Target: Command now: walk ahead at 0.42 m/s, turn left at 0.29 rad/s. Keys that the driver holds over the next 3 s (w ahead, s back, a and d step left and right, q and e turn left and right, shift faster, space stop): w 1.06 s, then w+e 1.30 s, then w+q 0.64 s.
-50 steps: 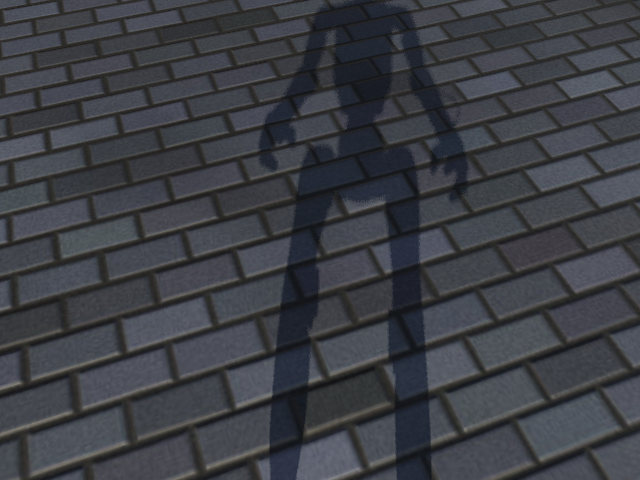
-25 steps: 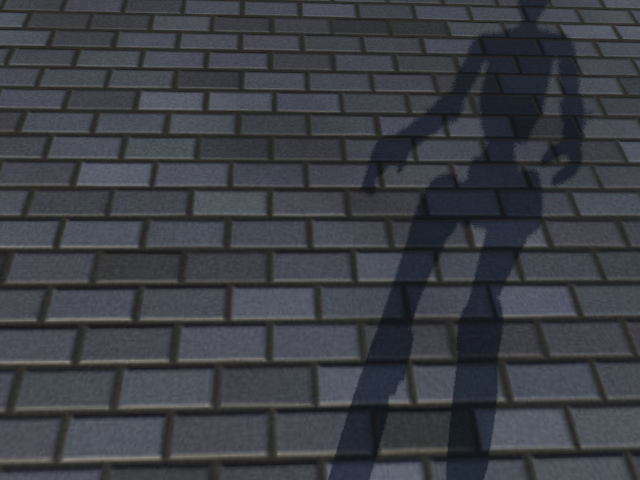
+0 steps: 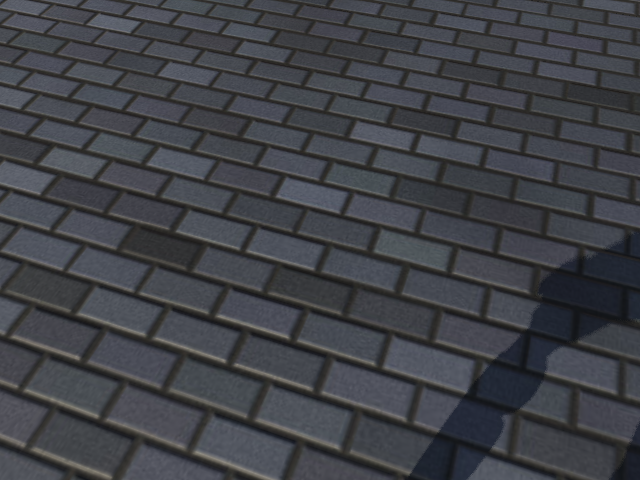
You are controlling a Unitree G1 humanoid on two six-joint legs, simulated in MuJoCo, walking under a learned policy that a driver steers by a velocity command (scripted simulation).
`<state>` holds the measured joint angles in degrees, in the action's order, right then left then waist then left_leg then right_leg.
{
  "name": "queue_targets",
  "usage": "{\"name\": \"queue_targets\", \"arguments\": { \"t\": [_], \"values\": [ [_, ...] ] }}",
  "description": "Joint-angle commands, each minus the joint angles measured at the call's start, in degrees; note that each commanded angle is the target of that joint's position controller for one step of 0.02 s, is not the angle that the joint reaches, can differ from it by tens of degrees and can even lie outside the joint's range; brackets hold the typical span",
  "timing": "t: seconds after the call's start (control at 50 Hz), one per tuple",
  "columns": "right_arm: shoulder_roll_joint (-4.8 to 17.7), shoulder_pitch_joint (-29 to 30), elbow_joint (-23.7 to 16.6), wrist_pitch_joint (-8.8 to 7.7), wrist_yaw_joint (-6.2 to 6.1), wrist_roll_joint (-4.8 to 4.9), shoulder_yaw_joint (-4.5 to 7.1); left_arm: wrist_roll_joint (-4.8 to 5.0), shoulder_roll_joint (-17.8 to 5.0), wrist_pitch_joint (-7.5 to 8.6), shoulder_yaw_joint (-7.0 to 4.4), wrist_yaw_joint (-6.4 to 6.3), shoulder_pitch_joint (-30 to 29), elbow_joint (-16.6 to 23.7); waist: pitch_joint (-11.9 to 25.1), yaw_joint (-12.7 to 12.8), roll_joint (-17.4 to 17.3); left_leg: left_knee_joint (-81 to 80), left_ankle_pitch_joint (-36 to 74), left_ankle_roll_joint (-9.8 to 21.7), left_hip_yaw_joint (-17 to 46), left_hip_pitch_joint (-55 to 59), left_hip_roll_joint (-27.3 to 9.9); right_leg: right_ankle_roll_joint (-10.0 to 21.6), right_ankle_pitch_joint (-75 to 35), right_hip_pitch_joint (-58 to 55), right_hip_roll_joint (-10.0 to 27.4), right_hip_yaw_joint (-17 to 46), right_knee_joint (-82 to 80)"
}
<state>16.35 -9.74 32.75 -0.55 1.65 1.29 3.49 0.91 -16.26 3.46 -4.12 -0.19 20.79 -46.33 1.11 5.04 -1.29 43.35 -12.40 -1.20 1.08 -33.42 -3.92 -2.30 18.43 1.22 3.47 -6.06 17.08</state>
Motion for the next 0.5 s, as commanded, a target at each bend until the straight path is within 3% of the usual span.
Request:
{"name": "queue_targets", "arguments": {
  "t": [0.02, 0.04, 0.06, 0.08, 0.1, 0.12, 0.14, 0.16, 0.18, 0.2, 0.22, 0.28, 0.32, 0.4, 0.44, 0.5],
  "values": [
    [4.3, 5.3, -5.9, -1.6, 0.56, 0.29, 0.86, 1.44, -12.5, 0.41, -2.94, 0.63, -2.2, 2.3, -5.8, -2.2, 9.1, -8.5, -2.3, 3.0, -4.1, 6.0, 2.2, 11.9, -9.6, 5.4, 13.7, 8.3, -5.7],
    [5.3, 0.8, -4.6, -1.65, 0.43, 0.23, 1.61, 1.63, -12.6, 0.21, -2.76, 0.74, -3.0, 1.9, -3.8, -5.5, 8.4, -12.9, 0.4, 4.5, -5.7, 13.6, 4.1, 10.8, -18.8, 6.4, 12.9, 6.6, -0.6],
    [8.0, -6.9, -2.0, -1.51, -0.02, 0.13, 3.2, 1.36, -10.6, 0.33, -1.99, 0.8, -1.9, 1.3, 1.3, -9.0, 5.8, -14.8, 1.9, 6.2, -6.2, 25.7, 6.1, 9.1, -29.3, 8.8, 9.9, 2.8, 10.3],
    [11.3, -16.6, -0.4, -1.14, -0.74, -0.19, 4.54, 0.0, -7.5, 0.77, -0.6, 0.75, -2.3, 2.4, 8.9, -13.6, 0.8, -14.0, 0.9, 8.6, 2.9, 41.6, -0.7, 5.9, -22.5, 18.5, 7.0, -0.7, 27.2],
    [18.7, -18.9, -0.5, -1.36, -1.19, -0.81, 5.23, -1.27, -1.5, 2.09, 1.46, 0.95, -0.7, 6.1, 14.2, -10.7, -18.1, -22.2, -8.0, 18.2, 34.4, 54.2, -16.6, 2.0, 10.9, 40.2, -2.7, 0.7, 48.9],
    [13.4, -19.2, -0.9, -2.31, -0.78, -0.82, 3.95, 0.56, -7.4, 3.14, -0.01, 0.96, -3.7, 5.3, 15.8, -13.1, -11.0, -27.1, -11.2, 20.0, 41.7, 52.4, -18.3, 2.2, 13.0, 45.5, -2.0, 9.9, 57.6],
    [10.8, -16.1, -0.5, -2.9, -0.54, -1.02, 2.85, 1.92, -9.3, 3.51, -0.64, 1.27, -6.6, 6.5, 9.2, -11.8, -9.4, -26.5, -8.4, 18.1, 33.1, 47.9, -16.7, 3.5, 8.7, 49.1, 0.9, 9.7, 59.3],
    [8.9, -13.1, -0.4, -3.07, -0.41, -0.87, 2.24, 1.31, -8.5, 3.51, -0.28, 1.15, -8.2, 6.6, 5.7, -10.3, -5.9, -26.6, -4.4, 16.6, 26.1, 41.4, -13.9, 4.0, 3.6, 47.5, 3.2, 8.9, 56.8],
    [7.3, -10.0, -0.5, -3.08, -0.29, -0.94, 1.67, 0.09, -7.8, 3.32, -0.26, 1.12, -8.8, 6.4, 2.5, -8.5, -4.3, -28.1, -0.4, 15.7, 21.4, 35.5, -11.6, 3.8, -0.2, 45.3, 4.5, 9.0, 52.9],
    [5.6, -7.9, -0.6, -3.29, -0.25, -1.4, 1.08, -0.32, -7.3, 2.69, -0.37, 1.15, -8.2, 5.8, 0.7, -6.7, -3.7, -30.3, 3.0, 14.3, 17.7, 31.3, -9.2, 4.0, -3.4, 42.0, 5.4, 9.2, 51.0],
    [6.3, -7.0, -0.4, -3.67, -0.45, -1.52, 1.21, -0.15, -6.4, 2.17, -0.18, 1.37, -6.4, 5.4, 0.9, -5.2, -6.0, -31.8, 5.9, 15.1, 16.6, 28.9, -9.6, 3.3, -5.3, 39.8, 5.3, 9.1, 49.9],
    [6.6, -7.1, 1.6, -4.74, -0.83, -1.29, 1.39, -0.58, -5.1, 0.93, 0.22, 1.33, -7.9, 5.0, -1.7, -4.2, -2.4, -34.6, 12.7, 15.3, 11.1, 26.6, -8.5, 1.4, -9.8, 40.7, 4.9, 8.6, 43.9],
    [7.0, -8.2, 3.1, -4.72, -1.22, -1.05, 1.48, -0.97, -4.1, 1.0, 0.7, 1.46, -12.1, 6.1, -3.3, -5.2, -1.4, -35.0, 16.7, 14.5, 7.7, 27.0, -7.5, 0.8, -15.6, 42.0, 4.4, 8.3, 35.9],
    [8.7, -11.5, 5.8, -4.47, -1.86, -0.65, 1.9, -0.24, -2.5, 1.83, 1.7, 2.58, -20.8, 8.2, -5.4, -8.3, -2.0, -36.2, 13.6, 12.7, 3.7, 26.4, -6.3, 1.4, -26.0, 36.9, 1.4, 6.0, 20.9],
    [9.3, -13.6, 7.4, -4.27, -1.88, -0.29, 2.13, 0.01, -2.8, 2.08, 1.75, 3.18, -24.0, 9.4, -6.5, -9.2, -1.8, -35.7, 12.9, 12.6, 4.0, 29.1, -7.7, 2.3, -26.5, 36.6, 0.6, 6.2, 17.0],
    [9.8, -14.9, 9.2, -3.47, -2.14, 0.05, 2.48, -0.09, -3.9, 2.45, 1.46, 4.07, -25.8, 10.7, -6.6, -8.7, -2.2, -32.1, 17.9, 11.6, 4.6, 35.9, -10.1, 4.6, -21.6, 37.4, -0.2, 6.5, 13.1]
  ]
}}
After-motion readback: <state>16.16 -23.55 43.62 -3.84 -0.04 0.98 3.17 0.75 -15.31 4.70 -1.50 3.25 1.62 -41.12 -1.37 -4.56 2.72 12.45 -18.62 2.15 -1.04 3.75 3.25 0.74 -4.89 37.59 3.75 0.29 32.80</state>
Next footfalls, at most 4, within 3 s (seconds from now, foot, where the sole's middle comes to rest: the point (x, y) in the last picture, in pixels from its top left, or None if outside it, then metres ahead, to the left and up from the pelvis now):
0.08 left None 0.14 0.15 -0.78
0.58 right None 0.50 -0.06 -0.78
1.12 left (288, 350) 0.78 0.19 -0.78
1.66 right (403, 269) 1.05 -0.08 -0.78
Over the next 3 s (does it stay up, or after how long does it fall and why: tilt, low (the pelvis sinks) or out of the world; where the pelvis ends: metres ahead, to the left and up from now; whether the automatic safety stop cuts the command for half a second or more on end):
stays up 1.52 -0.31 0.00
